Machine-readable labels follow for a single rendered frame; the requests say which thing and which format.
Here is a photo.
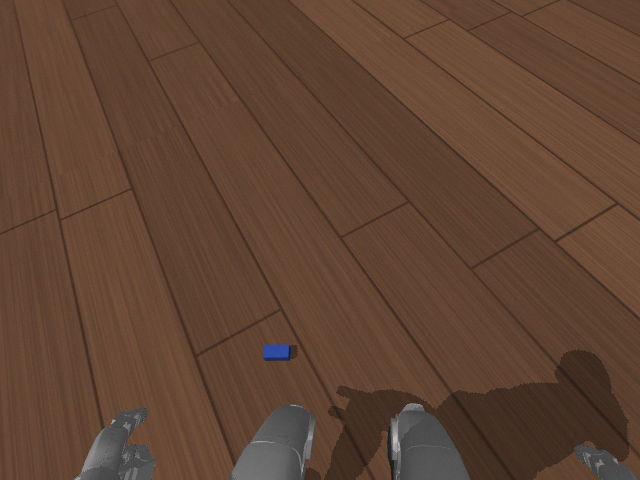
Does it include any small box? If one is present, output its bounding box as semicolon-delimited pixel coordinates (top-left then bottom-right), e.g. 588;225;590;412
263;345;291;361

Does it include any left robot hand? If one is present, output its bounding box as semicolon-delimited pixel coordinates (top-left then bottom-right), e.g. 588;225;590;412
81;408;156;480

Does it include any right robot hand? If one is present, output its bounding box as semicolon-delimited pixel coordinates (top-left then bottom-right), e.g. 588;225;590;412
574;445;637;480

